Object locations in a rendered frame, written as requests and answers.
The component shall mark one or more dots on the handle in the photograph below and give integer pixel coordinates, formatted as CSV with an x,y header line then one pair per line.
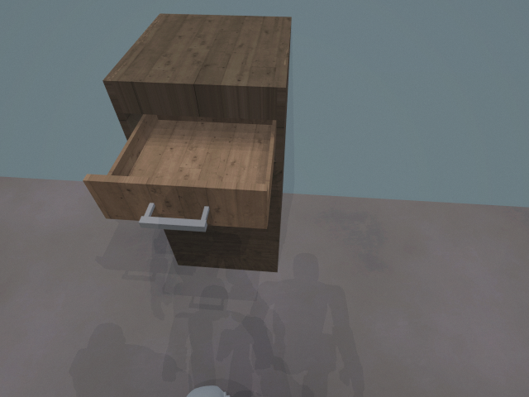
x,y
181,224

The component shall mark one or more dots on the drawer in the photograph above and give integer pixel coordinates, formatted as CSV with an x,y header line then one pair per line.
x,y
182,164

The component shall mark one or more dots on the cabinet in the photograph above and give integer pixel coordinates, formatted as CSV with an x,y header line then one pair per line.
x,y
212,66

